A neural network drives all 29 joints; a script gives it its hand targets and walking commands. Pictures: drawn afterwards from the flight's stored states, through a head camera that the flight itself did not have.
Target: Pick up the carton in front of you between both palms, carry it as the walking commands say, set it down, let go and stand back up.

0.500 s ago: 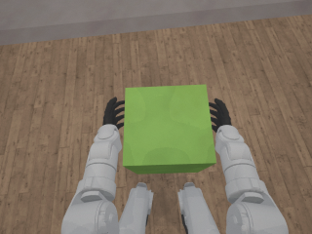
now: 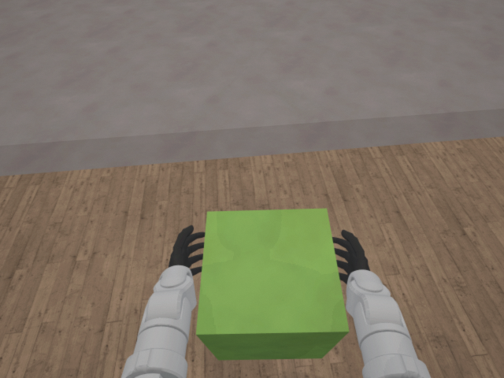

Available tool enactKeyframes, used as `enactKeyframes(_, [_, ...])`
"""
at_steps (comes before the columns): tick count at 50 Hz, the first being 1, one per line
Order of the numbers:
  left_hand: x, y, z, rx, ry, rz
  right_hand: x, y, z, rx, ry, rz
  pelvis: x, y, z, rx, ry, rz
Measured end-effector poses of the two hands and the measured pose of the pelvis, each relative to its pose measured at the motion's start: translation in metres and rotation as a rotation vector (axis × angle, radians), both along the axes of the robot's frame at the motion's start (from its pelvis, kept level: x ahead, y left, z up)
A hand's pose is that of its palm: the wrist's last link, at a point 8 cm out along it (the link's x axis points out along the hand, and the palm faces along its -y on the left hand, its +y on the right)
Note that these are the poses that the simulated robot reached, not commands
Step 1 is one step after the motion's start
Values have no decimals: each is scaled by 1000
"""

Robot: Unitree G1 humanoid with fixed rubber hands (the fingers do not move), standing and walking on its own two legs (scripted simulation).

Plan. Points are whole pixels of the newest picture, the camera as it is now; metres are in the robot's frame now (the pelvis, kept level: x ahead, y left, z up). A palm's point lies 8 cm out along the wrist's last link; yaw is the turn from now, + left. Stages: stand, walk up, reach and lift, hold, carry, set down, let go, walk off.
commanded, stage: reach and lift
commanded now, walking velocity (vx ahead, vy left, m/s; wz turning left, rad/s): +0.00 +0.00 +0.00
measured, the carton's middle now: (268, 290) +0.30 +0.00 -0.09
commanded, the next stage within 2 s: hold in 1.26 s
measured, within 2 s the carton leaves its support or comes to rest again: neither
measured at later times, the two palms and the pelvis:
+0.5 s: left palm (168, 263) +0.29 +0.15 +0.05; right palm (371, 269) +0.28 -0.15 +0.05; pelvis -0.01 +0.00 +0.03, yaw +0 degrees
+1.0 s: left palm (167, 254) +0.29 +0.15 +0.07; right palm (372, 260) +0.29 -0.15 +0.06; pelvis +0.00 +0.00 +0.04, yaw +0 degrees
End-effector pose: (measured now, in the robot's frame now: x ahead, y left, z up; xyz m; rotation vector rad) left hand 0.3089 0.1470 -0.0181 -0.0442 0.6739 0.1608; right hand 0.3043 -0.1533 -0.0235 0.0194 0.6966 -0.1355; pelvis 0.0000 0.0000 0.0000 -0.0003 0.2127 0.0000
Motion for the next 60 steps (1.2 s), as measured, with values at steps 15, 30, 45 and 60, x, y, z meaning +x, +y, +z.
enactKeyframes(15, [-18,2,73,31,-12,-31,-20,2,73,-20,-12,8,4,-1,32,-1,-240,0])
enactKeyframes(30, [-20,2,76,43,6,-37,-21,1,76,-32,6,20,-14,-1,31,0,-270,-2])
enactKeyframes(45, [-15,2,83,52,5,-43,-17,2,83,-38,6,22,0,-1,37,0,-278,-1])
enactKeyframes(60, [-15,2,90,61,4,-52,-16,2,90,-49,6,28,8,-1,39,-1,-292,0])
